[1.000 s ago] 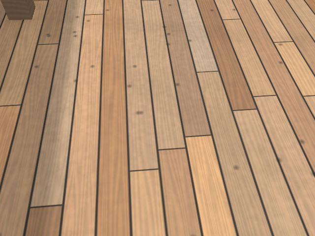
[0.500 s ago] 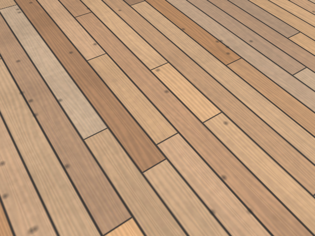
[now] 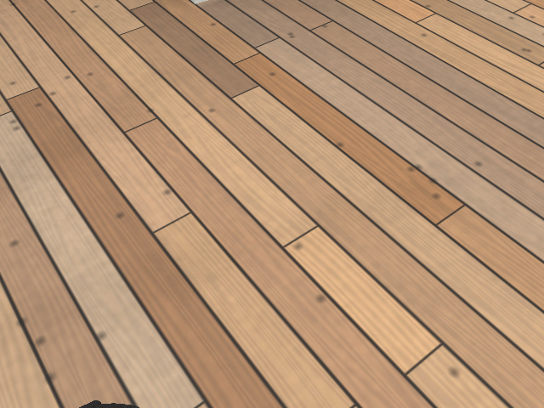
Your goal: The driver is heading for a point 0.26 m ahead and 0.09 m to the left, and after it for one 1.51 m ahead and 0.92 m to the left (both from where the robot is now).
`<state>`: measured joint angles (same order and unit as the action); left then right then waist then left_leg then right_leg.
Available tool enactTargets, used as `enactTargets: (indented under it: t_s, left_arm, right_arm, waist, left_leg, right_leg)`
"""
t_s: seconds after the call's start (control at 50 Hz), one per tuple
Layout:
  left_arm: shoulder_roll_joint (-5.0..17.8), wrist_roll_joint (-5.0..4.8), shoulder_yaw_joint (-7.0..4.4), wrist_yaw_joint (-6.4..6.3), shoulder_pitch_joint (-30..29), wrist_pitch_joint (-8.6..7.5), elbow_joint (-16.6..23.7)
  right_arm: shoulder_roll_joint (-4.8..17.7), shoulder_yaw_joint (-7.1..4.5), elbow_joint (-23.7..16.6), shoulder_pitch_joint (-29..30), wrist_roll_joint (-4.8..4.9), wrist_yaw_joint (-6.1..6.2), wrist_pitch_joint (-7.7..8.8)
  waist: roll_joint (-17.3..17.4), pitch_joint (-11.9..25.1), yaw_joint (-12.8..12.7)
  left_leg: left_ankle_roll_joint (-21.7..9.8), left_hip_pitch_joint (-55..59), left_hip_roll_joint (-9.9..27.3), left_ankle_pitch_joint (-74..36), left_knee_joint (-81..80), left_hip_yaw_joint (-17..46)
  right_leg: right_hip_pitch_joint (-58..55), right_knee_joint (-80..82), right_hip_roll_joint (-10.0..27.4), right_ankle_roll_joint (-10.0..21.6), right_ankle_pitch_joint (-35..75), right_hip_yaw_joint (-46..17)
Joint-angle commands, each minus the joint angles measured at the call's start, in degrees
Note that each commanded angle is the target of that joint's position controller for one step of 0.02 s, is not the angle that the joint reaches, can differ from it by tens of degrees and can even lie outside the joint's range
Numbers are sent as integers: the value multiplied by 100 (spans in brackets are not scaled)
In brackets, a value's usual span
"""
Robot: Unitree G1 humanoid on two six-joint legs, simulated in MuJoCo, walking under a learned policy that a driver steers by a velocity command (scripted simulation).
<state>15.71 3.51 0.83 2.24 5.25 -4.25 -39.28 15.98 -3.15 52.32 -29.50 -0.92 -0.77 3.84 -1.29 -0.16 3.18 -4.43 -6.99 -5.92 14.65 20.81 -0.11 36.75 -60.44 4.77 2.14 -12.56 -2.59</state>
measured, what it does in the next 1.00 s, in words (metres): walks ahead, turning left: right foot, then left foot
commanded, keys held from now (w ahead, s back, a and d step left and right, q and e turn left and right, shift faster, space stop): w+q+shift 0.04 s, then q+shift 0.94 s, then shift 0.02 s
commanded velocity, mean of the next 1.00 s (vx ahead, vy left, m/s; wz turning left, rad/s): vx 0.27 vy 0.00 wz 0.87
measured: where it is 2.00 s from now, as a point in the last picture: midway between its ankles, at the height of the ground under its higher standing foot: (275, 395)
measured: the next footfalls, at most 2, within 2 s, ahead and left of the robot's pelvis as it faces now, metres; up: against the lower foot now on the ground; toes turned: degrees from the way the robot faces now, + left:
right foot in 0.18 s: +0.40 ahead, -0.14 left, +0.00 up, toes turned +10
left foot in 0.60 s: +0.48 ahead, +0.14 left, +0.00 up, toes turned +34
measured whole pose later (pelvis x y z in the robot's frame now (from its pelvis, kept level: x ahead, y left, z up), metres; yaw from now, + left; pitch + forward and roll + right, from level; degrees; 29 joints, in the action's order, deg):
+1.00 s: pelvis +0.49 +0.00 -0.01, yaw +54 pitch +2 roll -1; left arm 16.7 0.0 -4.3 0.1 3.2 -0.8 -42.8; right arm 20.2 -6.6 30.1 -8.0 1.2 1.9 -3.9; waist 1.9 -2.5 1.0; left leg -1.2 -24.5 -9.8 14.2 35.7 16.3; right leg 21.5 -30.2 -3.2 -1.8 -9.7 -7.3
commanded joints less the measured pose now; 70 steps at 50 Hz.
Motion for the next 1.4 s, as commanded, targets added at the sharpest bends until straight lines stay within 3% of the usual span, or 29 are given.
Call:
enactTargets:
  t_s: [0.02,0.1,0.14,0.16,0.18,0.2,0.22,0.28,0.36,0.48,0.58,0.6,0.62,0.64,0.66,0.7,0.82,0.96,0.98,1.0,1.02,1.06,1.16,1.22,1.28,1.32,1.34,1.36,1.4]
  left_arm:
    - [268,-98,69,131,-583,-85,606]
    - [413,-142,-8,5,-810,-133,568]
    - [664,-76,-134,-149,-26,-228,352]
    - [833,-35,-216,-227,743,-294,178]
    - [1265,-343,-444,-333,1631,-308,156]
    - [1502,-175,-434,-307,1730,-222,156]
    - [1452,-237,-509,-258,1477,-129,245]
    - [460,-283,-336,-316,385,-11,288]
    - [451,-261,-455,-346,-428,-74,90]
    - [917,-523,-654,-406,-627,29,-102]
    - [1055,-698,-768,-307,-465,235,-156]
    - [848,-532,-722,-266,-93,261,-130]
    - [525,-266,-613,-236,278,239,115]
    - [916,-310,-635,-200,65,201,127]
    - [989,-441,-654,-191,-322,165,242]
    - [911,-290,-650,-298,-431,174,159]
    - [501,-379,-543,-267,-297,293,-16]
    - [698,-401,-699,-201,11,258,-73]
    - [927,-354,-788,-228,207,263,-119]
    - [1399,-228,-861,-271,96,328,-39]
    - [1307,-29,-844,-274,-57,305,36]
    - [717,-179,-684,-349,-553,314,279]
    - [429,-335,-463,-269,-312,379,72]
    - [1198,-435,-749,-237,293,527,31]
    - [1233,-607,-801,-272,303,532,93]
    - [856,-624,-728,-311,372,478,135]
    - [589,-623,-673,-299,174,410,387]
    - [952,-538,-792,-304,343,374,285]
    - [1038,-552,-918,-310,643,507,74]
  right_arm:
    - [849,-218,-592,746,76,-4,223]
    - [1109,-343,-440,200,170,-48,174]
    - [1195,-385,-410,91,160,23,90]
    - [1248,-414,-491,296,210,54,71]
    - [376,-162,-846,546,310,134,47]
    - [-298,27,-856,-486,174,179,29]
    - [339,-45,-1080,-610,367,210,-4]
    - [817,-287,-1259,552,314,331,-279]
    - [268,-243,-1702,931,308,275,-574]
    - [470,-264,-1857,1441,195,-103,-626]
    - [1106,-603,-1836,844,205,-121,-653]
    - [1588,-750,-1838,613,227,21,-602]
    - [2155,-767,-2148,1092,32,55,-565]
    - [1887,-697,-2388,1163,-40,-62,-427]
    - [1728,-639,-2407,1388,32,-91,-331]
    - [1302,-523,-2436,1899,271,30,-359]
    - [1356,-591,-2585,2100,178,317,-586]
    - [1146,-544,-2676,2365,232,278,-715]
    - [936,-477,-2678,2243,241,265,-722]
    - [567,-364,-2721,1975,221,252,-718]
    - [944,-456,-2765,1791,145,205,-611]
    - [1326,-556,-2368,1690,134,189,-594]
    - [224,-90,-2294,1915,-22,193,-554]
    - [513,-188,-2312,2298,107,212,-491]
    - [634,-270,-2049,1826,198,256,-441]
    - [956,-362,-1953,1399,94,319,-458]
    - [1393,-486,-1820,1521,-97,284,-514]
    - [1050,-414,-2006,1850,-232,272,-475]
    - [571,-258,-2149,2403,-139,334,-391]
  waist:
    - [351,-795,-406]
    - [280,-504,-94]
    - [458,193,-371]
    - [515,572,-815]
    - [316,1758,-1306]
    - [-1464,2833,-684]
    - [-1892,3284,-643]
    - [-415,1006,-412]
    - [-601,118,23]
    - [-312,348,-60]
    - [53,558,412]
    - [1166,471,377]
    - [2306,1058,-300]
    - [1390,2070,89]
    - [910,1616,36]
    - [229,812,-293]
    - [468,1057,-400]
    - [1138,762,-466]
    - [788,822,-460]
    - [-710,772,-157]
    - [-1554,602,3]
    - [-651,326,-4]
    - [-513,393,-115]
    - [-1173,268,-525]
    - [-1076,438,-258]
    - [-452,855,-164]
    - [1538,531,-292]
    - [1494,564,-230]
    - [910,437,-482]
  left_leg:
    - [-922,-1804,1028,-396,-1821,1308]
    - [-533,-594,1077,-3275,-1055,1259]
    - [-125,-40,834,-4602,483,1235]
    - [71,-379,585,-4197,1689,1227]
    - [368,-1542,426,-1575,3375,1390]
    - [502,-2723,-16,2615,5251,1084]
    - [612,-3212,276,2261,6167,1091]
    - [871,-3532,989,1179,6023,383]
    - [872,-2902,1335,609,4663,205]
    - [417,-1884,1118,-1315,2249,-252]
    - [-293,-475,385,-1027,1097,-775]
    - [-671,413,845,-3744,629,382]
    - [-2008,1685,2155,-4779,648,3156]
    - [-2241,1806,2531,-3174,7,4089]
    - [-1958,1431,2430,-2358,-177,3696]
    - [-1315,287,1884,-1806,-149,2872]
    - [-925,-670,1223,-2053,71,2427]
    - [-385,-1238,799,-456,487,3057]
    - [-147,-1642,479,415,1035,2785]
    - [171,-2521,-335,1888,2336,1585]
    - [440,-2943,-224,2075,3750,1214]
    - [676,-2718,125,1352,4729,1104]
    - [926,-1805,403,1158,3202,572]
    - [983,-1388,191,1333,1701,206]
    - [646,-545,140,135,4,336]
    - [180,961,1147,-761,-42,879]
    - [-522,745,2178,-1774,-88,1905]
    - [-1043,595,2831,-2806,-147,2223]
    - [-839,402,2478,-3298,-44,1419]
  right_leg:
    - [-962,1948,30,-303,1190,223]
    - [-1634,2903,-465,-259,1934,409]
    - [-2594,3304,-769,-147,1699,355]
    - [-3510,3497,-455,-86,2132,189]
    - [-5425,2934,830,154,2999,-1033]
    - [-6727,2354,2405,657,5562,-2442]
    - [-6615,3051,2562,1164,4128,-3459]
    - [-4072,3667,1592,904,3784,-1160]
    - [-2348,4502,1307,848,3181,298]
    - [-2849,4151,1211,648,3135,1361]
    - [-2942,1853,1034,98,3747,1748]
    - [-1811,325,490,-303,1123,1739]
    - [196,-1675,-706,-745,-2856,1242]
    - [381,-2075,-733,-644,-2661,-288]
    - [552,-1906,-604,-494,-2189,-455]
    - [337,-886,-327,-430,-1526,-527]
    - [-1041,1372,-817,-686,-643,-420]
    - [-2204,3425,-816,-451,174,-439]
    - [-2817,3960,-211,-223,388,-776]
    - [-3200,4391,1093,468,456,-2246]
    - [-2755,4665,1752,1189,605,-3400]
    - [-2349,4383,1170,1023,485,-2275]
    - [-2402,4220,292,764,1011,-1296]
    - [-2729,4079,299,874,1178,-1794]
    - [-2699,3911,319,748,1404,-2287]
    - [-1498,3212,-81,222,353,-1834]
    - [-277,2355,-832,-143,-1000,-524]
    - [-90,1006,-681,-429,-2151,-284]
    - [0,-396,-481,-656,-1878,-228]
Keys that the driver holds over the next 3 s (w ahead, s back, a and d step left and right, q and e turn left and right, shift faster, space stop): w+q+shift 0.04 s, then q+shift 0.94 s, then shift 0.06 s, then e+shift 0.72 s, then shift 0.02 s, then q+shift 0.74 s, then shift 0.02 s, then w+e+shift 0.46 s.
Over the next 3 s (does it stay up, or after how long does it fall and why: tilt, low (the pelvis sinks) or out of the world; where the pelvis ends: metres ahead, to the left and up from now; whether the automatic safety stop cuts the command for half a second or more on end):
stays up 0.68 0.14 0.00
